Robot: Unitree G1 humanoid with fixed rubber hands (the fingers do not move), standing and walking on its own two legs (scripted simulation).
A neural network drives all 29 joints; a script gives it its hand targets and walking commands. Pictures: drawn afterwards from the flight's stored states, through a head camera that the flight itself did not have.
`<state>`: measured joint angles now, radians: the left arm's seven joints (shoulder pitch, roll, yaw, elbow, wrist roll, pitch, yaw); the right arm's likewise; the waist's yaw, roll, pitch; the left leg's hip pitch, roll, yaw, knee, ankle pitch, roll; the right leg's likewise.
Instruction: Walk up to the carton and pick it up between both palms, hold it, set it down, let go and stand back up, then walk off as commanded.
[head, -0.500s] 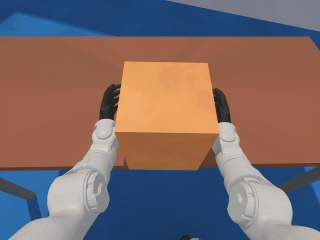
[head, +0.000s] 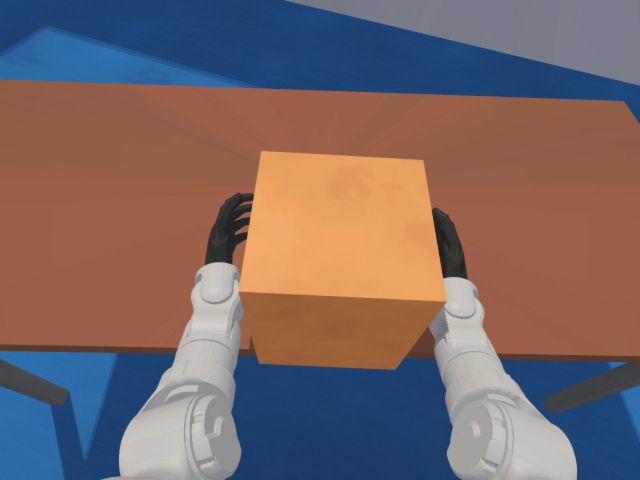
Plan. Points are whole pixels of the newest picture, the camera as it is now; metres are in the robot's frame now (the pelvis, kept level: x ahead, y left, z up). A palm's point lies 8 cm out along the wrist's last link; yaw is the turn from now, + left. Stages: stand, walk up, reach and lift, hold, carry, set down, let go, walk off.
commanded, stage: reach and lift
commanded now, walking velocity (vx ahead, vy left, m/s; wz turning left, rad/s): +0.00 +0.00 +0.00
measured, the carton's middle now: (334, 270) +0.38 -0.01 -0.02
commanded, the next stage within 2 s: none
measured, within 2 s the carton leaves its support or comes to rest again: leaves its support in 0.54 s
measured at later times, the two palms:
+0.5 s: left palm (222, 256) +0.38 +0.14 +0.03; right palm (448, 269) +0.36 -0.16 +0.02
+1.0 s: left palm (224, 240) +0.38 +0.13 +0.07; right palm (464, 263) +0.35 -0.17 +0.05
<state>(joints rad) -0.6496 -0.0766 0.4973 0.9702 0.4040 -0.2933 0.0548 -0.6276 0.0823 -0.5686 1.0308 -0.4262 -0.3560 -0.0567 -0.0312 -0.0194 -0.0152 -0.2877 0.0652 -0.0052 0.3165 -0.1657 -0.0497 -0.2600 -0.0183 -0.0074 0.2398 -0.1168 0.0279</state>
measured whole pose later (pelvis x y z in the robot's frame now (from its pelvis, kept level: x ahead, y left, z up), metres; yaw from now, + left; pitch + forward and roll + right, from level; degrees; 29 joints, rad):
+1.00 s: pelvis -0.01 -0.01 +0.00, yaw +1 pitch +4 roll -1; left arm -0.65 -0.07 0.37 0.86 0.31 -0.15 0.06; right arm -0.59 0.02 -0.34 0.99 -0.21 -0.30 -0.12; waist -0.04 -0.03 -0.03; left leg -0.22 0.06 -0.02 0.28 -0.13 -0.05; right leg -0.20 -0.02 -0.03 0.22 -0.10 0.02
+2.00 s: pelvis -0.02 +0.00 +0.00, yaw +3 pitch -9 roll -1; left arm -0.56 -0.09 0.31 0.10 0.37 0.52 -0.04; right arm -0.58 -0.01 -0.04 0.59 0.09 0.12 -0.16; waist -0.08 -0.08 0.10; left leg 0.01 0.05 -0.04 0.30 -0.17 -0.04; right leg 0.05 -0.03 -0.05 0.25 -0.14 0.03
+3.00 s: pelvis -0.02 +0.00 +0.00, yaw +3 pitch -10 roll -1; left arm -0.63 -0.07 0.34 0.01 0.39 0.69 -0.08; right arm -0.66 -0.03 0.00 0.52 0.18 0.26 -0.19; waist -0.10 -0.07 0.09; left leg 0.03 0.05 -0.04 0.30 -0.16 -0.04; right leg 0.07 -0.04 -0.05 0.24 -0.14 0.04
